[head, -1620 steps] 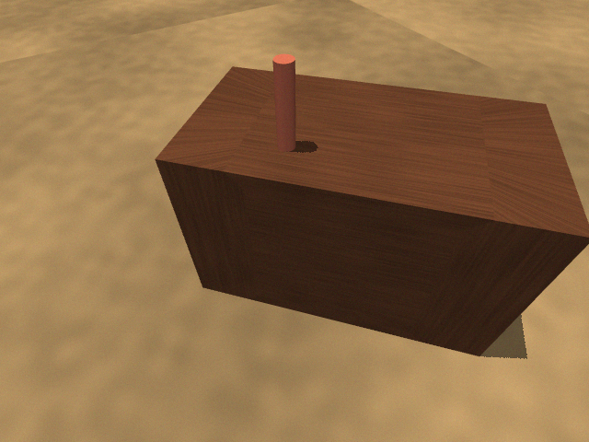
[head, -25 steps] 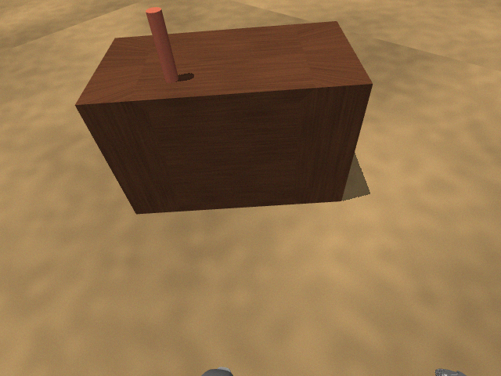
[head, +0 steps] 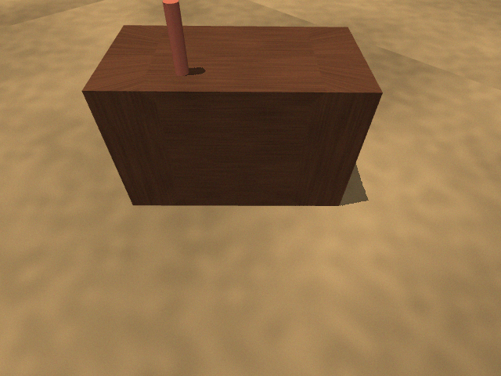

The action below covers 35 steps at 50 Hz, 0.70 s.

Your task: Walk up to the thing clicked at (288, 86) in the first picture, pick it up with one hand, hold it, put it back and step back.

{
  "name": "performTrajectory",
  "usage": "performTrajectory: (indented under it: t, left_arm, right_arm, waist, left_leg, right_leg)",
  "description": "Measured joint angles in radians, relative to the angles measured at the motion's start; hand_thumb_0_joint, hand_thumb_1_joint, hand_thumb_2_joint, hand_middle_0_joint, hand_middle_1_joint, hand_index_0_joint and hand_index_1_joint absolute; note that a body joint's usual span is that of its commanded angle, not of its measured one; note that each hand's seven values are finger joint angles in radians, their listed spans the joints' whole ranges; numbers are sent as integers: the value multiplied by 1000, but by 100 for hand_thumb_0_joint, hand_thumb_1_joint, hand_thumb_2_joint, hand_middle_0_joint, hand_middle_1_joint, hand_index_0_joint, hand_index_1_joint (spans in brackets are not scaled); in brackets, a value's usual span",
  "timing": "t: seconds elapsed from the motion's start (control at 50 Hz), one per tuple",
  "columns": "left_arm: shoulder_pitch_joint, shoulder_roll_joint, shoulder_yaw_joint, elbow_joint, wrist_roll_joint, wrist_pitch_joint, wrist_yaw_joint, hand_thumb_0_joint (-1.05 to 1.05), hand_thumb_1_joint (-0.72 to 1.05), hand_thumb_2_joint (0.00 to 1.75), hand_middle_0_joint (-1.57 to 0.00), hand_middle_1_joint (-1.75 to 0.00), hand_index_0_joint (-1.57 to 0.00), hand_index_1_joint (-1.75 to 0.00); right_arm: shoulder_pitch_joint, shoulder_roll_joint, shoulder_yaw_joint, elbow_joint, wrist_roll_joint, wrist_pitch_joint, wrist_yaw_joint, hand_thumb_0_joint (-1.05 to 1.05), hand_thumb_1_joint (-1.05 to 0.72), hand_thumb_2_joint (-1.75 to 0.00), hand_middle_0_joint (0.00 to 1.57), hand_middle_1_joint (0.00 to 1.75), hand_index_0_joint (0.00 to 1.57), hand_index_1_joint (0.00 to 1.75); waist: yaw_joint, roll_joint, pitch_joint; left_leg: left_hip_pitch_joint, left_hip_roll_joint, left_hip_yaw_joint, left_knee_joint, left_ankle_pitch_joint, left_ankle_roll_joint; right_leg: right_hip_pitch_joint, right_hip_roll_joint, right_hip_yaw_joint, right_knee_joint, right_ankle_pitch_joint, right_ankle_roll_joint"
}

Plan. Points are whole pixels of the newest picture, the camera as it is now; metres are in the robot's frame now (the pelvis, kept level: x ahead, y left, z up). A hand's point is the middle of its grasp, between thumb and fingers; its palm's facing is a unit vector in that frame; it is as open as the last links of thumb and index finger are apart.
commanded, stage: step back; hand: left
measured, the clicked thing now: (176, 39) +1.14 +0.24 +0.00
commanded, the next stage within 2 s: stand in 0.34 s
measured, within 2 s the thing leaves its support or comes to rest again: neither
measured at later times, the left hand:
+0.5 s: hand out of the picture +0.14 +0.28 -0.15, palm faces +0.01 -0.94 -0.34, open 7.4 cm
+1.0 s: hand out of the picture +0.11 +0.26 -0.14, palm faces -0.02 -0.94 -0.35, open 7.4 cm
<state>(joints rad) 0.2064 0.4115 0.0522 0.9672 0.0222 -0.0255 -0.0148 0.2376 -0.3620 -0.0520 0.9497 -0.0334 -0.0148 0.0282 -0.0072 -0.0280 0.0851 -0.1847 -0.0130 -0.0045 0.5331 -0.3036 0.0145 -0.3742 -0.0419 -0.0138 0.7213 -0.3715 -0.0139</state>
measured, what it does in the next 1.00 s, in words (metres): steps on the spot: right foot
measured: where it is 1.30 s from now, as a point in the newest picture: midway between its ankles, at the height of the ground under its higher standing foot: outside the picture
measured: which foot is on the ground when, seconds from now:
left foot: down 0.00-1.00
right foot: up 0.00-0.02, down 0.04-1.00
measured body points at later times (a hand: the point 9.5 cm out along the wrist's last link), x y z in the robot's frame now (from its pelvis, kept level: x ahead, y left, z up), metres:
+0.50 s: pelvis +0.04 +0.02 +0.00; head +0.07 +0.03 +0.45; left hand +0.13 +0.33 -0.13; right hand +0.12 -0.28 -0.12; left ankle +0.01 +0.14 -0.73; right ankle +0.07 -0.13 -0.73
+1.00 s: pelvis +0.04 +0.00 +0.01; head +0.05 -0.01 +0.46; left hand +0.11 +0.30 -0.11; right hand +0.13 -0.29 -0.12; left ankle +0.01 +0.14 -0.73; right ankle +0.07 -0.13 -0.73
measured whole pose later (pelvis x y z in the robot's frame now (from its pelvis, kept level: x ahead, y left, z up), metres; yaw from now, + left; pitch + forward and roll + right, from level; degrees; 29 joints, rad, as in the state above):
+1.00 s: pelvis +0.04 +0.00 +0.01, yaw +1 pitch -2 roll +0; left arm 0.09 0.35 -0.01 1.15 0.01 -0.02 -0.01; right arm 0.08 -0.35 -0.01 1.13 -0.01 -0.02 0.02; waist 0.01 0.01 0.06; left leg -0.06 0.02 -0.01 0.30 -0.21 -0.03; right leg -0.16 -0.04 -0.04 0.33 -0.13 0.01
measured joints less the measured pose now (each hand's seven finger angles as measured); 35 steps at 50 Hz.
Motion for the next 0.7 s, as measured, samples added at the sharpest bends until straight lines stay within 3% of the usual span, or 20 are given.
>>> performTrajectory:
  t: [0.06,0.1,0.14,0.2,0.28,0.32,0.36,0.42,0.7]
  left_arm:
    - [-15,-17,2,14,-1,-12,12,1,90,90,-21,-30,-20,-30]
    - [-28,-42,-1,23,6,-17,19,1,90,90,-21,-30,-20,-30]
    - [-40,-55,-10,24,11,-15,18,1,90,90,-21,-30,-20,-30]
    - [-61,-72,-17,24,13,-14,15,1,90,90,-21,-30,-20,-30]
    - [-96,-76,-17,21,13,-11,13,1,90,90,-21,-30,-20,-30]
    - [-113,-65,-17,23,7,-4,15,1,90,90,-21,-30,-20,-30]
    - [-119,-53,-15,30,-7,6,19,1,90,90,-21,-30,-20,-30]
    - [-120,-42,-21,58,-21,14,16,1,90,90,-21,-30,-20,-30]
    - [-147,-63,-58,141,-13,14,4,1,91,90,-21,-30,-20,-30]
  right_arm:
    - [-14,-12,7,7,11,20,-8,1,-90,-90,21,30,20,30]
    - [-28,-15,10,18,18,34,-19,1,-90,-90,21,30,20,30]
    - [-37,-8,13,27,18,41,-23,1,-91,-90,20,30,20,30]
    - [-51,-9,17,39,20,37,-19,1,-91,-90,20,30,20,30]
    - [-58,-16,16,57,16,26,-18,1,-91,-90,20,30,20,30]
    - [-64,-11,12,71,10,18,-22,0,-91,-90,20,30,20,30]
    - [-69,1,14,84,4,12,-23,0,-91,-90,20,30,20,30]
    - [-76,13,25,106,9,-1,-16,1,-91,-90,21,30,20,30]
    - [-166,21,41,136,30,-13,-23,1,-90,-90,21,30,20,30]
  waist:
    - [3,25,5]
    - [1,65,7]
    - [16,64,-2]
    - [23,66,-5]
    - [23,64,-1]
    - [20,46,9]
    - [26,18,12]
    - [23,18,0]
    - [13,11,-9]
  left_leg:
    - [-21,19,-2,93,-64,-16]
    - [-46,31,-47,165,-120,-12]
    - [-79,8,-61,238,-200,-12]
    - [-104,-4,-63,270,-227,-6]
    - [-88,17,-37,165,-166,-6]
    - [-60,10,-21,83,-35,-17]
    - [-40,-6,-1,63,-31,-18]
    - [-17,13,-1,33,-34,-16]
    - [106,16,6,-156,51,-19]
  right_leg:
    - [61,22,-16,-143,163,4]
    - [68,45,-40,-131,154,2]
    - [60,37,-35,-118,132,-6]
    - [57,19,-33,-121,125,-2]
    - [43,-6,-41,-103,110,16]
    - [36,-27,-35,-75,92,30]
    - [41,-41,-14,-75,91,36]
    - [85,-21,-18,-154,123,46]
    - [204,-15,-18,-336,205,48]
